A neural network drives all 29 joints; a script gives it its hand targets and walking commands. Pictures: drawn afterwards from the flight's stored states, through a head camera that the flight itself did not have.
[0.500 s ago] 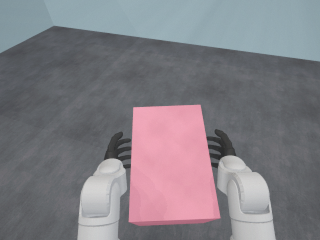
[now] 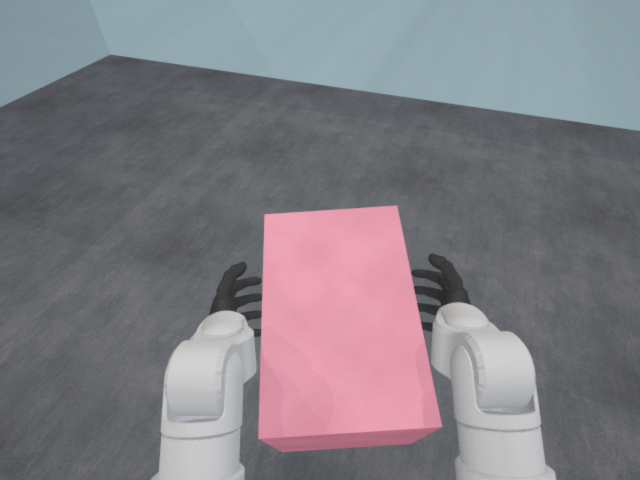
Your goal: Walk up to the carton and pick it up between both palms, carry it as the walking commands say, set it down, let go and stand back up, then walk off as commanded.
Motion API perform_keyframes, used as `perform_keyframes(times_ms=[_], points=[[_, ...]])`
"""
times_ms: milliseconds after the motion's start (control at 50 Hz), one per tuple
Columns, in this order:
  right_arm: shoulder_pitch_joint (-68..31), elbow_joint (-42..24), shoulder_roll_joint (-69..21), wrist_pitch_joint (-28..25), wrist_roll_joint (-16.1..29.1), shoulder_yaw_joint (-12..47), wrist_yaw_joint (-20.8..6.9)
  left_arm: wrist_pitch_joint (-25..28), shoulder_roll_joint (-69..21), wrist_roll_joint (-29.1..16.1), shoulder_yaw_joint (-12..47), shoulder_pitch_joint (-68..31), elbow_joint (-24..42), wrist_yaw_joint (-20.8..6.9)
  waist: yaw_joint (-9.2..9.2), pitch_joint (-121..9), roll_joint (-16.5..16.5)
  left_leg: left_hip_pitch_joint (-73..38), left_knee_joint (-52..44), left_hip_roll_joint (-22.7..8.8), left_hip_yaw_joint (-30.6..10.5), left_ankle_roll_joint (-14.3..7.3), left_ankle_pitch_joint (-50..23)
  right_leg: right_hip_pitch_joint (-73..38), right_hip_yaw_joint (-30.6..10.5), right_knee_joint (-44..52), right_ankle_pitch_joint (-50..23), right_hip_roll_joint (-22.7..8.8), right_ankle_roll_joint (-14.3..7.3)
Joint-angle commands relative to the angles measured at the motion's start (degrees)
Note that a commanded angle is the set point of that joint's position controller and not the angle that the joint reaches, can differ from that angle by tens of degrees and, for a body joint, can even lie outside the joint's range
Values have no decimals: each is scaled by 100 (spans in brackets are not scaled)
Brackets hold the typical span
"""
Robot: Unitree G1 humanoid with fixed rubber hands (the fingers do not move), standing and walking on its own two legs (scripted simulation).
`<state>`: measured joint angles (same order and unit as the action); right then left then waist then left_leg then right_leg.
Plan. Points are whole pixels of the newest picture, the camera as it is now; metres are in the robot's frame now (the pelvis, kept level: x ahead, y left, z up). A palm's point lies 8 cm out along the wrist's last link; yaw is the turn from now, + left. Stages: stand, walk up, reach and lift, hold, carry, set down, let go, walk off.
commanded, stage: carry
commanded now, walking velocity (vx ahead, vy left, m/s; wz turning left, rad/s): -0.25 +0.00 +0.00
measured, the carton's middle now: (338, 330) +0.33 -0.01 +0.03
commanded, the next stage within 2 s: none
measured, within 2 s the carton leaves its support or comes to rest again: neither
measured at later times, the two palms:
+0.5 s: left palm out of the picture +0.12 +0.09 +0.11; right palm out of the picture +0.10 -0.16 +0.10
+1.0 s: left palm out of the picture -0.09 +0.12 +0.11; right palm out of the picture -0.10 -0.13 +0.11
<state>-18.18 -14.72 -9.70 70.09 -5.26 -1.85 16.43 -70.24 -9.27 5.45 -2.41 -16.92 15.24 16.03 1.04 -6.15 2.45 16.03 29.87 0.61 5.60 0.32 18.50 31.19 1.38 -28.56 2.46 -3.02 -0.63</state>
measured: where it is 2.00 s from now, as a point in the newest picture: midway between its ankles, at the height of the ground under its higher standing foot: outside the picture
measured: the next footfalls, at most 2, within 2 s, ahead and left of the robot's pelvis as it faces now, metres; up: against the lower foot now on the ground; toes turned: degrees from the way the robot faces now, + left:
right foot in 0.30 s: -0.09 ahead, -0.12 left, +0.00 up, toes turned -7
left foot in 0.64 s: -0.23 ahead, +0.12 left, +0.00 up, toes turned +4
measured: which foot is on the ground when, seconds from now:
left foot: down 0.00-0.30, up 0.32-0.62, down 0.64-1.00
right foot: down 0.00-0.00, up 0.02-0.28, down 0.30-0.66, up 0.68-0.98, down 1.00-1.00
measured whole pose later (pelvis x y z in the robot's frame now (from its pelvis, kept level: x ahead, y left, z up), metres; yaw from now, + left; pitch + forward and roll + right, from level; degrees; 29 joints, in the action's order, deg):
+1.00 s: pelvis -0.38 +0.01 +0.00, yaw -3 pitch +4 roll -1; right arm -16.4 -14.8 -9.1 68.2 -5.6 -2.2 14.6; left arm -69.4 -9.0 4.2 -1.6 -15.6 16.7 15.6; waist -1.5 -5.9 -1.5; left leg 29.5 31.6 -4.0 5.7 -1.1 6.1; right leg 16.4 5.3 -33.1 21.4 0.0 0.5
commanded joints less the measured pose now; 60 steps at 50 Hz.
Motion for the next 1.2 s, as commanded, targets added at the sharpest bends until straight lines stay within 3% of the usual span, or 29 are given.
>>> perform_keyframes(times_ms=[0, 20, 40, 100, 200, 260, 280, 300, 320, 360, 420, 540, 600, 620, 640, 660, 680, 700, 760, 800, 880, 940, 980, 1000, 1020, 1040, 1060, 1120, 1180], points=[[-1304, -276, -5956, -126, 1803, 2592, -1325, 145, -5816, -1893, 2848, -1623, 749, -1258, -91, -1355, -1578, -578, -686, -1946, -1633, -586, -2504, -82, 149, -1024, 1428, -67, 139], [-1416, -376, -6024, -152, 1800, 2577, -1354, 173, -5922, -1956, 2935, -1953, 869, -1273, -23, -1256, -1671, -273, -697, -2330, -1715, -984, -3646, -13, 373, -2362, 2437, 99, 128], [-1416, -442, -6048, -174, 1757, 2573, -1370, 200, -5996, -2007, 2985, -2109, 882, -1299, -13, -1163, -1244, -63, -608, -2366, -1668, -1235, -4228, 30, 101, -3335, 2639, 161, 78], [-1227, -400, -5839, -233, 1638, 2400, -1360, 227, -6030, -2093, 3100, -2019, 825, -1320, -100, -1149, -1126, -312, -222, -1880, -905, -1072, -4808, 335, 39, -4017, 2325, 267, 58], [-901, -338, -5731, -341, 1525, 2275, -1294, 243, -5985, -2149, 3096, -1719, 758, -1306, -56, -1664, -1655, -1076, 98, -1637, -947, -875, -4973, -304, 400, -1658, 2441, 435, 96], [-755, -210, -5676, -339, 1506, 2382, -1252, 224, -5823, -2013, 2885, -1369, 537, -1335, -146, -1687, -1257, -506, 435, -1350, -870, -526, -3875, -1586, 339, 446, 896, 21, 119], [-767, -243, -5685, -340, 1533, 2439, -1233, 227, -5723, -1999, 2810, -1299, 532, -1370, -127, -1662, -458, 247, 842, -1116, -744, -307, -2354, -2254, -353, 626, -427, -632, 94], [-851, -419, -5768, -332, 1568, 2572, -1233, 289, -5711, -2041, 2827, -1376, 573, -1415, -109, -1685, 1270, 1550, 1569, -625, -229, 67, -414, -3086, -1594, 159, -3842, -1917, -461], [-1242, -613, -5751, -307, 1686, 2712, -1263, 297, -5813, -2014, 2801, -1348, 569, -1417, -165, -1610, 1842, 1856, 2865, -305, -116, 73, 1766, -2687, -1718, 216, -4655, -2324, -1026], [-1675, -792, -5967, -339, 1984, 3007, -1339, 346, -5853, -1872, 2715, -1400, 734, -1398, -200, -1456, 690, 1605, 3740, -341, -442, 21, 1293, -2053, -972, 302, -3424, -1785, -1001], [-1750, -993, -6069, -361, 2145, 3228, -1381, 404, -5832, -1721, 2577, -1342, 858, -1359, -204, -1372, 520, 1551, 3423, -367, -279, 79, 714, -1965, -424, 345, -1783, -1209, -784], [-1215, -649, -5740, -191, 1957, 2986, -1290, 281, -5500, -1680, 2565, -935, 650, -1295, -270, -1615, 936, 948, 1446, -85, -56, 36, 1053, -2209, -1053, 707, -1282, -1357, -825], [-1063, -422, -5732, -151, 1870, 2816, -1323, 235, -5559, -1731, 2667, -998, 582, -1274, -156, -1702, 777, 7, -564, -53, 191, -26, 103, -2009, -892, 544, -686, -1157, -559], [-1117, -377, -5741, -155, 1860, 2761, -1351, 240, -5587, -1770, 2713, -1105, 585, -1271, -163, -1685, 486, -556, -881, -407, -176, -43, 1, -1493, -832, 384, -48, -1008, -359], [-1163, -380, -5728, -181, 1855, 2713, -1382, 250, -5631, -1809, 2791, -1152, 603, -1276, -159, -1494, -352, -875, -1168, -1146, -968, -192, -112, -730, -452, -102, 753, -669, -80], [-1072, -389, -5775, -257, 1799, 2580, -1397, 235, -5651, -1904, 3020, -1539, 898, -1320, -40, -1105, -1798, -406, -1331, -2176, -2114, -691, -1208, 129, 319, -1174, 1962, -85, 168], [-1271, -558, -5850, -270, 1835, 2584, -1423, 264, -5762, -1953, 3087, -1836, 971, -1319, 0, -991, -1741, -26, -1260, -2461, -2084, -1100, -2416, 96, 207, -2801, 2824, 119, 154], [-1291, -568, -5892, -270, 1795, 2580, -1441, 283, -5838, -1994, 3134, -1931, 946, -1334, -28, -951, -1168, 199, -1123, -2280, -1730, -1150, -2535, 31, -179, -3614, 2695, 123, 109], [-1152, -536, -5736, -302, 1698, 2414, -1434, 285, -5871, -2097, 3237, -1895, 938, -1337, -103, -1001, -1016, 26, -817, -1690, -855, -891, -2727, 286, -125, -4430, 2101, 291, 149], [-1060, -517, -5674, -322, 1658, 2330, -1403, 261, -5893, -2112, 3244, -1771, 880, -1318, -109, -1206, -1164, -408, -587, -1516, -699, -764, -3020, 253, 34, -3723, 2217, 305, 207], [-866, -388, -5540, -284, 1581, 2264, -1341, 182, -5738, -2014, 3072, -1526, 683, -1252, -46, -1402, -1595, -690, -715, -1649, -1232, -870, -2758, -376, 372, -1986, 2622, 451, 184], [-854, -315, -5540, -247, 1568, 2383, -1314, 138, -5676, -1900, 2849, -1258, 431, -1264, -104, -1501, -1383, -613, -499, -1583, -1260, -785, -2378, -1122, 544, -125, 2131, 341, 134], [-955, -324, -5578, -252, 1643, 2485, -1303, 146, -5647, -1866, 2728, -1221, 367, -1320, -134, -1396, -641, 266, -80, -1306, -1073, -382, -1604, -2090, -134, 944, 1570, -329, 134], [-1020, -433, -5577, -231, 1648, 2578, -1307, 182, -5605, -1836, 2687, -1246, 280, -1356, -113, -1248, 1033, 1452, 541, -711, -434, 0, -267, -2466, -1654, 1032, 76, -1643, -289], [-1582, -775, -5660, -247, 1801, 2718, -1342, 250, -5868, -1872, 2724, -1406, 465, -1374, -167, -1064, 1739, 1649, 2132, -314, -111, 70, 1345, -1738, -1923, 970, -1590, -2366, -934], [-1797, -864, -5884, -289, 1936, 2850, -1359, 273, -5959, -1876, 2742, -1484, 664, -1388, -176, -940, 1023, 1538, 3195, -241, -537, 28, 1406, -1422, -1548, 882, -1942, -2123, -1016], [-1953, -999, -5972, -316, 2065, 3010, -1379, 308, -5915, -1796, 2682, -1454, 732, -1387, -183, -952, 551, 1474, 3620, -257, -606, 15, 1050, -1239, -1051, 898, -1175, -1830, -884], [-1874, -1015, -6015, -318, 2181, 3200, -1391, 365, -5784, -1655, 2500, -1324, 747, -1356, -191, -1027, 506, 1698, 3882, -277, -530, 121, 417, -1697, -405, 619, -644, -1207, -720], [-1546, -879, -5863, -242, 2084, 3138, -1307, 332, -5559, -1663, 2480, -1140, 719, -1331, -203, -1251, 714, 1656, 2849, -254, -247, 174, 906, -2250, -653, 491, -1450, -1212, -750]])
